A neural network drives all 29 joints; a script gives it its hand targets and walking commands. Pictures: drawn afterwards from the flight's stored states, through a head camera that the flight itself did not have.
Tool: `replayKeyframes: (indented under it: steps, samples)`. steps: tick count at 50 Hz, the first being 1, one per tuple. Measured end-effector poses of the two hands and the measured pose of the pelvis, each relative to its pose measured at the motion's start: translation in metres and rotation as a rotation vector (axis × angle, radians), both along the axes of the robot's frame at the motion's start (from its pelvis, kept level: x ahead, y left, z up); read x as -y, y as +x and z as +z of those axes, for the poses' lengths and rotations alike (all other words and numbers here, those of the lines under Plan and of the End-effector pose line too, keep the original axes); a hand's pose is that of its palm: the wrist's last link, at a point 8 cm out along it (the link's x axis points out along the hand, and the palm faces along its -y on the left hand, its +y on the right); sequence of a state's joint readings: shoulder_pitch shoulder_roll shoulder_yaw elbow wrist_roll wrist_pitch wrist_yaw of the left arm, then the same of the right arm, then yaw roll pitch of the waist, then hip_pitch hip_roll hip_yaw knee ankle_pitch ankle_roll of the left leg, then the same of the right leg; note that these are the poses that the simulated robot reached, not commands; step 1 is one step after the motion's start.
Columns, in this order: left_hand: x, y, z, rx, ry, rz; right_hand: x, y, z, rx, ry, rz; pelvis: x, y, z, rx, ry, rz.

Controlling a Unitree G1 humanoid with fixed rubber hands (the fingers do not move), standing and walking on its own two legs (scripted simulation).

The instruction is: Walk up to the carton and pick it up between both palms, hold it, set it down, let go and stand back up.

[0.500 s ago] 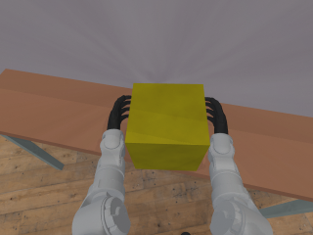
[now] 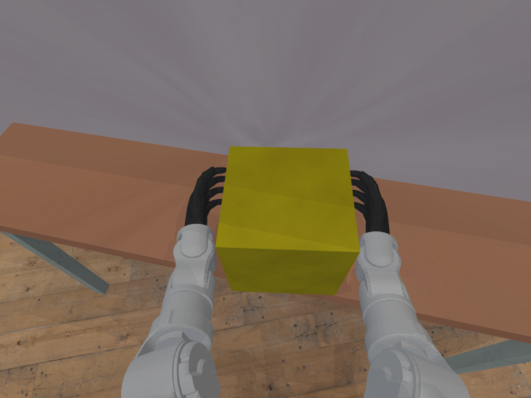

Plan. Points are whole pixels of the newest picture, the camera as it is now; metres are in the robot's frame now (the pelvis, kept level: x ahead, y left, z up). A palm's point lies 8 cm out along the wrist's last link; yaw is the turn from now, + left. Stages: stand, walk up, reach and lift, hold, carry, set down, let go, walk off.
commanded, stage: reach and lift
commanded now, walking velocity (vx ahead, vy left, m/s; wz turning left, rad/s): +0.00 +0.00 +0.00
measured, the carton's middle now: (285, 225) +0.38 -0.02 -0.01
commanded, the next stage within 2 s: none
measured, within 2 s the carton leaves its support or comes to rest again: leaves its support in 0.10 s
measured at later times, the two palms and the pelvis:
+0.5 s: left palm (190, 211) +0.36 +0.12 +0.07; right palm (384, 223) +0.34 -0.15 +0.06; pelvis -0.02 +0.00 +0.00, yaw +0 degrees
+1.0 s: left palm (178, 205) +0.35 +0.13 +0.11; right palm (389, 221) +0.32 -0.15 +0.09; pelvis -0.01 +0.00 +0.00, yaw +1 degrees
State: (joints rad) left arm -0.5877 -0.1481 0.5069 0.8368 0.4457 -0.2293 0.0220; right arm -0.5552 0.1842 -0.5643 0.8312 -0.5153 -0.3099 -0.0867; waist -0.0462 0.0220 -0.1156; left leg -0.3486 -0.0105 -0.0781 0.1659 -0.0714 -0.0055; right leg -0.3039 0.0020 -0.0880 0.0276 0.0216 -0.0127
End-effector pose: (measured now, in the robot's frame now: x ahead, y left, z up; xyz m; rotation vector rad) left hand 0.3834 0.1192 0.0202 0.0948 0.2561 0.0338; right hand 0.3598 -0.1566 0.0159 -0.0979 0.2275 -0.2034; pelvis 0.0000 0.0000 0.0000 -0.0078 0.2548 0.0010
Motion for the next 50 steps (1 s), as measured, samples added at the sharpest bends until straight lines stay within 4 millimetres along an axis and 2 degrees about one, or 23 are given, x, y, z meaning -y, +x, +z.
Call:
replayKeyframes:
  steps: [8,24,50]
  samples:
    - [0.006,-0.006,0.011,0.011,-0.014,-0.015,0.005,-0.012,0.006,0.012,0.017,-0.024,0.000,-0.005,0.001,0.032,0.000,-0.006]
    - [-0.001,-0.020,0.049,0.041,-0.025,-0.003,-0.001,-0.024,0.043,0.042,0.042,-0.022,0.001,-0.018,0.002,0.157,-0.001,-0.002]
    - [-0.007,-0.036,0.093,0.079,-0.007,-0.006,-0.008,-0.040,0.075,0.074,0.091,-0.019,0.000,-0.013,0.001,0.305,-0.010,0.018]
